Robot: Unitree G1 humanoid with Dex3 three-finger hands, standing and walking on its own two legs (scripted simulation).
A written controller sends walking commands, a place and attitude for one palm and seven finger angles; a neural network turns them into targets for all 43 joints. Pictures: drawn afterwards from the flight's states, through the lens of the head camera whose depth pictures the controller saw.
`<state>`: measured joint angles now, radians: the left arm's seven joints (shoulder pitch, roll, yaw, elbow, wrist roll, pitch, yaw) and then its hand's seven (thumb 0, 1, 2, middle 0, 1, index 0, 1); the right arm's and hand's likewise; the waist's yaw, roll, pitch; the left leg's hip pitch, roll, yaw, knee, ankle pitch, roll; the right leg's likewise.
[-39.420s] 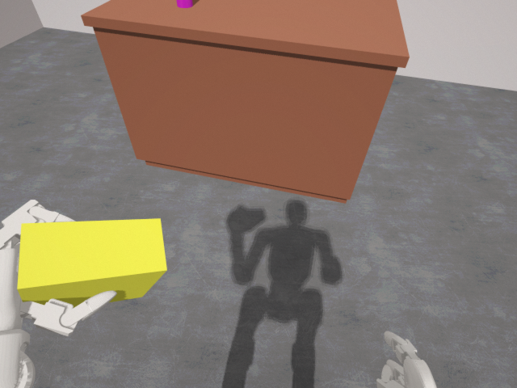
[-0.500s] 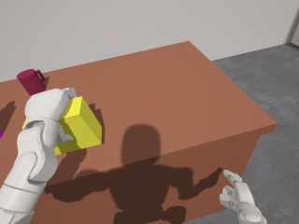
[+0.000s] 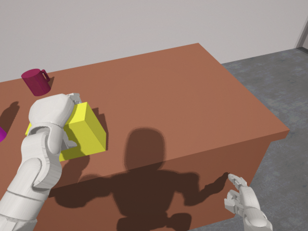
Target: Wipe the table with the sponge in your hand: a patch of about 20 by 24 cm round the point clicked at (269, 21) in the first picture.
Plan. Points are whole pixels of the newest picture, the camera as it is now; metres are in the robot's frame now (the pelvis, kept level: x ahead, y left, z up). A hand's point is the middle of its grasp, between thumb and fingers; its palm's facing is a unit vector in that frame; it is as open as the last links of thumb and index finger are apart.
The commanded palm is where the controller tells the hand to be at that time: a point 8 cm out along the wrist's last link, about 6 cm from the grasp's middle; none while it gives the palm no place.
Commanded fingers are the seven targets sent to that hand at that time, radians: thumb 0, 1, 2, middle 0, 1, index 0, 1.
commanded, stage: lower the sponge onto the table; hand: left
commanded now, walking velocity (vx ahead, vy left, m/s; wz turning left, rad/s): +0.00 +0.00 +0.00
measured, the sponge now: (75, 138) +0.29 +0.27 +0.12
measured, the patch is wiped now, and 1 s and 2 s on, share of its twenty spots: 0.00 0.05 0.35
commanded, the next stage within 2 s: wipe forward along the first lane in 0.64 s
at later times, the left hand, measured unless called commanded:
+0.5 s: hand (67, 131) +0.28 +0.27 +0.16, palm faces +0.07 -0.05 -1.00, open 10.0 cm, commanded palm +0.24 +0.27 +0.23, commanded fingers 0.00 0.10 1.30 -1.20 -1.60 -1.20 -1.60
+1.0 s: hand (66, 129) +0.29 +0.28 +0.15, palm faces +0.07 -0.02 -1.00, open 10.0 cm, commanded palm +0.26 +0.28 +0.21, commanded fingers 0.00 0.10 1.30 -1.20 -1.60 -1.20 -1.60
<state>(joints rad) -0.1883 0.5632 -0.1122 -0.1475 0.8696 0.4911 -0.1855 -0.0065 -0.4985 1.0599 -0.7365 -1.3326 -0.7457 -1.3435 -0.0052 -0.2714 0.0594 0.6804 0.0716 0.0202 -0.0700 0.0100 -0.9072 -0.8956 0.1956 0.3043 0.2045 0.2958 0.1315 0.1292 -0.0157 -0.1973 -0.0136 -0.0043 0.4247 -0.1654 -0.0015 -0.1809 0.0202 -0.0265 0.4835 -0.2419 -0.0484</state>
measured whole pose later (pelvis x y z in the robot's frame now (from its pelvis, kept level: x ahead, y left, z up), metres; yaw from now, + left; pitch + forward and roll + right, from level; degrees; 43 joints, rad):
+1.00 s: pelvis +0.00 +0.00 +0.00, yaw +0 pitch -4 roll +0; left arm -0.19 0.53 -0.10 -0.01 0.91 0.41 -0.13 -0.01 -0.50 1.06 -0.74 -1.33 -0.75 -1.34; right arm 0.03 -0.27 0.05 0.70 0.07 0.01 -0.08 0.01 -0.91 -0.90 0.20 0.30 0.20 0.30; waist 0.11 0.13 -0.02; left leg -0.19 -0.01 -0.01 0.42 -0.16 0.00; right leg -0.16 0.02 -0.03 0.45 -0.23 -0.04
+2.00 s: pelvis +0.00 +0.00 +0.00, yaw +1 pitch +2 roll +0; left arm -0.65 0.61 -0.04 0.70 0.97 0.17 -0.13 0.01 -0.54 1.09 -0.76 -1.31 -0.77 -1.33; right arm 0.19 -0.30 0.01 0.71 0.09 0.06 -0.09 0.01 -0.91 -0.90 0.20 0.30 0.21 0.30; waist 0.02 0.09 -0.06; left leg -0.35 0.00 -0.03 0.49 -0.18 0.01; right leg -0.30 0.04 -0.05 0.49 -0.23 -0.06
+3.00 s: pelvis +0.04 +0.04 +0.00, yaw +1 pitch +6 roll -1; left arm -0.86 0.51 -0.19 0.75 0.98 0.29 -0.08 0.00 -0.54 1.10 -0.76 -1.32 -0.76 -1.35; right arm 0.15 -0.25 0.02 0.71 0.09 0.04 -0.06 0.01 -0.91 -0.89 0.20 0.30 0.21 0.30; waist 0.02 0.05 -0.07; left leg -0.35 -0.05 -0.02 0.46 -0.21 0.05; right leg -0.29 -0.02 -0.04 0.43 -0.25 0.00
